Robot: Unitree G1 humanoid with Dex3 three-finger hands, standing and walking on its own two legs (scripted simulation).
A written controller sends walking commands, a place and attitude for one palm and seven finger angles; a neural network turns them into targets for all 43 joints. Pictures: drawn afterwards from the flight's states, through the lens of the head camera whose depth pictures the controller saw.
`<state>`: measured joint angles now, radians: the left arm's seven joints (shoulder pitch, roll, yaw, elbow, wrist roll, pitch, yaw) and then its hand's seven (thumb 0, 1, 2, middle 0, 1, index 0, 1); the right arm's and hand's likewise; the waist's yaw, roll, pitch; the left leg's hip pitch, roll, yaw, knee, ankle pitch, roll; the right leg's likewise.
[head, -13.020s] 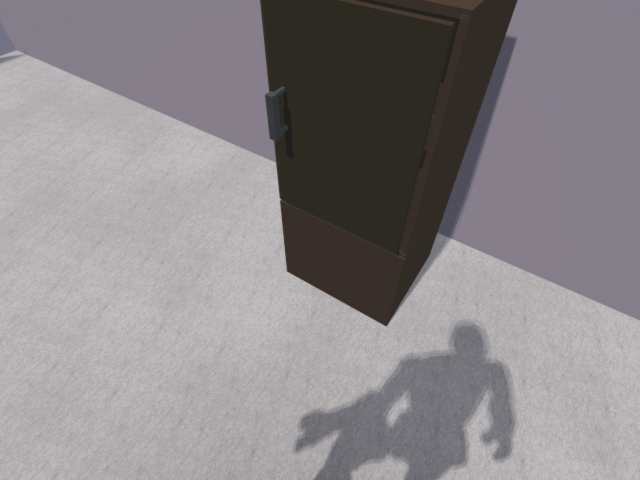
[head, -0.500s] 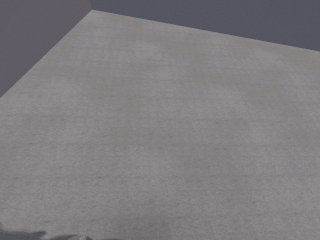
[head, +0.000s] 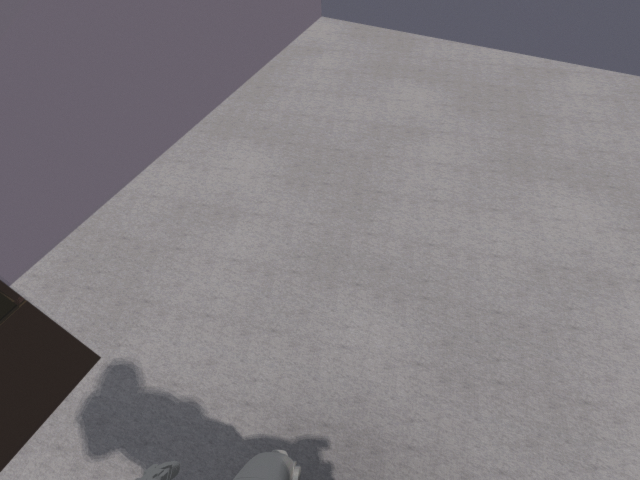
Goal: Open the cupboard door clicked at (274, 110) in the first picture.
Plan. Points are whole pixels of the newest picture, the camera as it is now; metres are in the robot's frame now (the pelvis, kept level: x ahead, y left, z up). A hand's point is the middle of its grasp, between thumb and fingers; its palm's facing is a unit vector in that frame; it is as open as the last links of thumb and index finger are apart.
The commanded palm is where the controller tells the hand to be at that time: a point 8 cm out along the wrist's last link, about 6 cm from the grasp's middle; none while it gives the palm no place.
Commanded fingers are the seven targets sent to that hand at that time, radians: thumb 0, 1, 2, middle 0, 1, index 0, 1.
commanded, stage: turn to face it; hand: left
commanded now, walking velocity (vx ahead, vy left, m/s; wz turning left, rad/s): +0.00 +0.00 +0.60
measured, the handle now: out of the picture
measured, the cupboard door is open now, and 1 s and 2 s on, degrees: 0 0 0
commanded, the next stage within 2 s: take the last steps up to it in 1.64 s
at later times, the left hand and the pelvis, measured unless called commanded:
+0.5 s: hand out of the picture -0.02 +0.26 -0.17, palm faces +0.33 -0.91 -0.26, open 7.4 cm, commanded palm none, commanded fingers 0.00 0.90 0.90 -0.20 -0.30 -0.20 -0.30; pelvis -0.02 +0.02 +0.00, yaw +18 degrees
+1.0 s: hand out of the picture -0.07 +0.19 -0.16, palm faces +0.59 -0.78 -0.21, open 7.4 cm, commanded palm none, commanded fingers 0.00 0.90 0.90 -0.20 -0.30 -0.20 -0.30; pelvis -0.02 +0.00 +0.00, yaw +38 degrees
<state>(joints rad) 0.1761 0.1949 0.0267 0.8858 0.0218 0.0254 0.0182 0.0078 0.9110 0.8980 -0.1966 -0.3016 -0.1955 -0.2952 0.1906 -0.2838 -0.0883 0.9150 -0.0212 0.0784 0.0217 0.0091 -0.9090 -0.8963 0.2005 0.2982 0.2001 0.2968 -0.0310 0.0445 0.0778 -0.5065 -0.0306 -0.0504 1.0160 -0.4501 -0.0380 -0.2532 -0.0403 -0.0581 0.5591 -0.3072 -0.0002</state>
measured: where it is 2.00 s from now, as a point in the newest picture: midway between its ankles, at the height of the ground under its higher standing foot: outside the picture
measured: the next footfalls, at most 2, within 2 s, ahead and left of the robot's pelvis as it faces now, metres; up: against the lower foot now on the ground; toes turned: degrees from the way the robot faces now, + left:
left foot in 0.30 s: +0.02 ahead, +0.14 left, +0.00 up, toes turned +18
right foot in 0.70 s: +0.08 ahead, -0.11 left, +0.00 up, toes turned +25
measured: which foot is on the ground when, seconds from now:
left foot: up 0.00-0.28, down 0.30-0.70, up 0.72-1.00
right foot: down 0.00-0.30, up 0.32-0.68, down 0.70-1.00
